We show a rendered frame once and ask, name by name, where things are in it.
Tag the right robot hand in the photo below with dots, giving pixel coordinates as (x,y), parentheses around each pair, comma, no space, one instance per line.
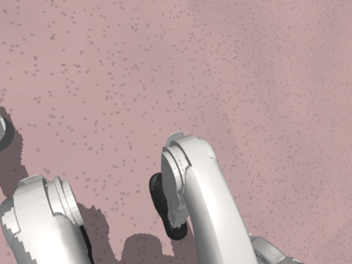
(266,253)

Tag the tin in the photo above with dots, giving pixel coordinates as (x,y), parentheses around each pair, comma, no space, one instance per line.
(6,133)

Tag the right robot foot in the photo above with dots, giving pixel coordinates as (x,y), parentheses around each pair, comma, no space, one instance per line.
(160,203)

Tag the left robot foot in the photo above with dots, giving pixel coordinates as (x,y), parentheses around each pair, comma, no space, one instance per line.
(87,242)

